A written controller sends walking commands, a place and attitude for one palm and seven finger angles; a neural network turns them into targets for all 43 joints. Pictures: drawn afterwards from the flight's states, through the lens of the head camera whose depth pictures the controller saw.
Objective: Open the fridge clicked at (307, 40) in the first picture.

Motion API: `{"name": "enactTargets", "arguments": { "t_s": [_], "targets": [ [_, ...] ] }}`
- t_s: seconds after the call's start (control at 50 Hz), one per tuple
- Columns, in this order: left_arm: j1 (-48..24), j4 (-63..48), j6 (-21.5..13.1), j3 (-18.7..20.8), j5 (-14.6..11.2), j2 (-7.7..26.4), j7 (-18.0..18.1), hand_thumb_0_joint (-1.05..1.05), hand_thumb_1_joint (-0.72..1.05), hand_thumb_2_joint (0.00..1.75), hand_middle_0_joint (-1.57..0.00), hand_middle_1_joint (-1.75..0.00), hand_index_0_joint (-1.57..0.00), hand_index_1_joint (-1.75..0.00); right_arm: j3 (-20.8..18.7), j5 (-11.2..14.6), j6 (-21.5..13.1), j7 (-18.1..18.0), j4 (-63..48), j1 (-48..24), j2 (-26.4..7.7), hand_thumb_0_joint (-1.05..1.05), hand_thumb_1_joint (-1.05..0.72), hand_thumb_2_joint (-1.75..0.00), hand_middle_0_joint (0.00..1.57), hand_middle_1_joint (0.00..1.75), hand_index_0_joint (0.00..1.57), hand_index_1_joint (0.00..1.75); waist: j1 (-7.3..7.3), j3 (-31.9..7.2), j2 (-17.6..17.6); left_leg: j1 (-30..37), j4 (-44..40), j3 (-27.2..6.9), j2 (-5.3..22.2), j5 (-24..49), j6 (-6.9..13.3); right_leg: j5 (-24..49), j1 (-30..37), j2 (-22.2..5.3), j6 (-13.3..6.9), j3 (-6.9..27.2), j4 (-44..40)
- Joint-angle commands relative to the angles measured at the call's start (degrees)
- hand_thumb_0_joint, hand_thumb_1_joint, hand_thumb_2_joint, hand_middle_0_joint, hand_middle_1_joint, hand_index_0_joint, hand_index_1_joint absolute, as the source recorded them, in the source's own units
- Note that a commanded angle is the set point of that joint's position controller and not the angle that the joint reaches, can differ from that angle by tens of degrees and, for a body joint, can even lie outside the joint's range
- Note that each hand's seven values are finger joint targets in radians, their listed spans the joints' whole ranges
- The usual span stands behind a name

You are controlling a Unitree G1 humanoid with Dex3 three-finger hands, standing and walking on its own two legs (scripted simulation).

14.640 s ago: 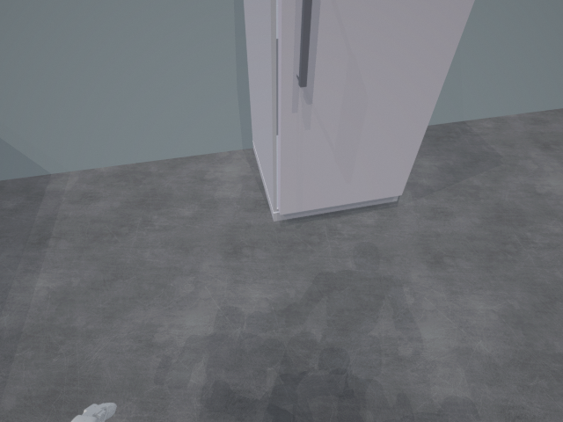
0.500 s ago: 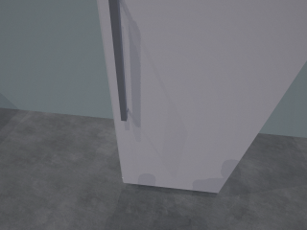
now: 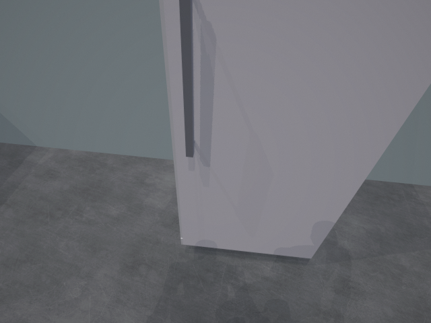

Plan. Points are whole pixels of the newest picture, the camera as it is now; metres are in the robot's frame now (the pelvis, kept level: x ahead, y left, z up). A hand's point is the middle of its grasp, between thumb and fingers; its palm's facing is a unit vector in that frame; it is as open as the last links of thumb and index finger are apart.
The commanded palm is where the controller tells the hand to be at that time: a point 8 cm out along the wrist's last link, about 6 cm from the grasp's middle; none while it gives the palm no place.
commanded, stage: come to a stop and stand still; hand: left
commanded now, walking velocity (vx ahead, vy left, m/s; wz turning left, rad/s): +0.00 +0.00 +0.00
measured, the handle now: (189, 86) +0.59 +0.10 +0.17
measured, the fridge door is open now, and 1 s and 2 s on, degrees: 0 0 0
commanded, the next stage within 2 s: look again from close up in 0.34 s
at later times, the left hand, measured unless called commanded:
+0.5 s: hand out of the picture -0.08 +0.17 -0.18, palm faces +0.05 -0.98 -0.16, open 7.3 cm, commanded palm none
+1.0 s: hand out of the picture -0.05 +0.16 -0.18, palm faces +0.04 -0.98 -0.17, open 7.3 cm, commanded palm none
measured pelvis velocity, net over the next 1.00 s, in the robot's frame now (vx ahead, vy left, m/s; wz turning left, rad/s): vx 0.00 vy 0.00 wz -0.01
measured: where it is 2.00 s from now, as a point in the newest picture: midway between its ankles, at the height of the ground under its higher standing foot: outside the picture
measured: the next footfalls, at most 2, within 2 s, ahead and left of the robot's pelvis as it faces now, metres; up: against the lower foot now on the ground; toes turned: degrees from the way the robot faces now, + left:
none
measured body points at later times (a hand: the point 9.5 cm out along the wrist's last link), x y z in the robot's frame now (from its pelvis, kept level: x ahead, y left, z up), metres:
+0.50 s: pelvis -0.02 +0.02 +0.00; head -0.03 +0.02 +0.45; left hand -0.08 +0.22 -0.16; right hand -0.02 -0.20 -0.16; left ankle +0.04 +0.06 -0.74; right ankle +0.03 -0.14 -0.74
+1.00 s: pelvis +0.00 +0.00 +0.00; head -0.01 +0.01 +0.45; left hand -0.05 +0.21 -0.16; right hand -0.02 -0.21 -0.16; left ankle +0.04 +0.06 -0.74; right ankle +0.03 -0.14 -0.74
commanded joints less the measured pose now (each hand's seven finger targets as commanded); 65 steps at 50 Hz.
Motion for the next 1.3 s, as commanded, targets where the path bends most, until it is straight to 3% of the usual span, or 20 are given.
{"name": "enactTargets", "arguments": {
  "t_s": [0.0,0.12,0.24,0.3,0.36,0.48,0.52,0.6,0.66,0.76,0.94,1.0,1.08,1.28],
  "targets": [
    [4.2,-1.6,-0.5,1.1,0.1,4.3,0.2,0.00,0.90,0.90,-0.20,-0.30,-0.20,-0.30,-1.7,-0.2,-1.2,-0.4,-2.9,0.4,-7.1,0.00,-0.90,-0.90,0.20,0.30,0.20,0.30,0.48,6.9,2.6,-9.7,-13.3,-12.5,9.6,-20.1,-2.1,-7.0,-1.4,-3.2,-1.8,3.9,-2.5],
    [6.6,-0.7,0.0,1.2,0.4,2.7,0.1,0.00,0.90,0.90,-0.20,-0.30,-0.20,-0.30,-2.1,-0.2,-0.8,-0.5,-2.8,1.2,-6.8,0.00,-0.90,-0.90,0.20,0.30,0.20,0.30,1.00,7.6,2.8,-12.3,-15.6,-13.9,10.6,-24.6,-1.7,-7.4,-1.5,-2.2,-1.4,2.6,0.5],
    [8.0,-0.3,-0.3,1.2,0.4,1.6,0.4,0.00,0.90,0.90,-0.20,-0.30,-0.20,-0.30,-2.0,0.0,-0.8,-0.4,-2.3,2.2,-5.1,0.00,-0.90,-0.90,0.20,0.30,0.20,0.30,0.71,6.7,0.4,-9.7,-13.7,-12.9,9.9,-20.8,-1.9,-6.5,-3.7,-2.7,-1.8,4.1,-0.7],
    [8.1,-0.2,-0.3,1.2,0.4,1.1,0.4,0.00,0.90,0.90,-0.20,-0.30,-0.20,-0.30,-2.1,0.0,-0.6,-0.4,-2.3,2.8,-4.7,0.00,-0.90,-0.90,0.20,0.30,0.20,0.30,0.19,7.7,-0.1,-9.5,-13.6,-12.8,9.7,-21.7,-2.2,-8.9,-6.1,-2.6,-1.8,4.7,-1.0],
    [9.4,0.1,-0.2,1.3,0.6,0.6,0.4,0.00,0.90,0.90,-0.20,-0.30,-0.20,-0.30,-2.3,-0.1,-0.5,-0.5,-2.3,2.4,-4.5,0.00,-0.90,-0.90,0.20,0.30,0.20,0.30,0.59,8.1,1.5,-11.1,-14.3,-13.0,9.9,-23.2,-2.1,-8.4,-5.5,-2.1,-1.6,4.1,0.1],
    [9.4,-0.1,-0.7,1.3,0.5,0.4,0.5,0.00,0.90,0.90,-0.20,-0.30,-0.20,-0.30,-2.2,0.0,-0.7,-0.4,-2.4,2.9,-3.1,0.00,-0.90,-0.90,0.20,0.30,0.20,0.30,-0.01,7.5,-0.7,-8.5,-11.4,-11.6,8.7,-19.4,-2.3,-10.3,-8.6,-3.0,-2.1,6.6,-2.2],
    [9.6,0.0,-0.6,1.4,0.5,0.2,0.5,0.00,0.90,0.90,-0.20,-0.30,-0.20,-0.30,-2.2,-0.1,-0.6,-0.4,-2.4,3.1,-3.2,0.00,-0.90,-0.90,0.20,0.30,0.20,0.30,-0.12,8.0,-0.7,-8.9,-11.8,-12.0,8.6,-20.4,-2.4,-11.6,-9.4,-2.7,-2.1,6.6,-2.0],
    [10.0,0.2,-0.9,1.4,0.5,-0.2,0.5,0.00,0.90,0.90,-0.20,-0.30,-0.20,-0.30,-2.2,0.0,-1.0,-0.5,-2.4,2.6,-3.1,0.00,-0.90,-0.90,0.20,0.30,0.20,0.30,0.25,6.3,1.0,-8.3,-12.0,-12.2,9.1,-18.4,-2.1,-7.3,-7.4,-2.6,-2.1,6.2,-1.1],
    [9.3,0.1,-1.0,1.4,0.5,0.2,0.5,0.00,0.90,0.90,-0.20,-0.30,-0.20,-0.30,-2.1,0.0,-1.1,-0.5,-2.3,2.8,-3.0,0.00,-0.90,-0.90,0.20,0.30,0.20,0.30,0.12,6.6,0.1,-8.4,-11.6,-12.2,9.0,-17.8,-2.2,-7.5,-7.5,-2.8,-2.2,6.5,-1.5],
    [9.8,0.3,-0.7,1.4,0.6,0.0,0.4,0.00,0.90,0.90,-0.20,-0.30,-0.20,-0.30,-2.2,-0.1,-0.9,-0.5,-2.4,2.4,-3.4,0.00,-0.90,-0.90,0.20,0.30,0.20,0.30,0.49,7.3,1.8,-10.1,-13.0,-12.8,9.4,-20.7,-2.2,-7.6,-6.8,-2.2,-1.9,5.7,-0.4],
    [7.4,-0.7,-1.2,1.5,0.3,0.8,0.4,0.00,0.90,0.90,-0.20,-0.30,-0.20,-0.30,-2.0,0.0,-1.3,-0.4,-2.2,3.1,-3.0,0.00,-0.90,-0.90,0.20,0.30,0.20,0.30,0.00,5.5,-1.1,-6.9,-9.9,-11.3,8.7,-14.7,-2.2,-7.2,-7.5,-3.3,-2.4,7.4,-2.5],
    [6.7,-0.7,-1.3,1.4,0.1,0.8,0.3,0.00,0.90,0.90,-0.20,-0.30,-0.20,-0.30,-1.8,0.0,-1.5,-0.5,-2.0,2.9,-2.8,0.00,-0.90,-0.90,0.20,0.30,0.20,0.30,-0.06,5.4,0.1,-6.2,-10.0,-11.2,8.7,-13.4,-2.2,-5.9,-7.3,-3.4,-2.4,7.3,-2.4],
    [5.8,-0.7,-1.4,1.2,0.0,1.0,0.4,0.00,0.90,0.90,-0.20,-0.30,-0.20,-0.30,-1.6,0.1,-1.8,-0.5,-1.6,2.8,-2.6,0.00,-0.90,-0.90,0.20,0.30,0.20,0.30,-0.01,4.5,-0.3,-5.4,-9.7,-10.6,8.9,-10.2,-2.3,-1.7,-5.2,-3.6,-2.3,6.9,-2.1],
    [4.0,-0.6,-1.5,0.8,-0.2,1.1,0.5,0.00,0.90,0.90,-0.20,-0.30,-0.20,-0.30,-1.1,0.1,-2.0,-0.6,-0.9,2.5,-2.2,0.00,-0.90,-0.90,0.20,0.30,0.20,0.30,-0.21,4.4,-0.2,-3.0,-8.8,-9.5,8.6,-4.8,-2.6,0.8,-4.2,-4.1,-2.3,7.0,-3.0]
  ]
}}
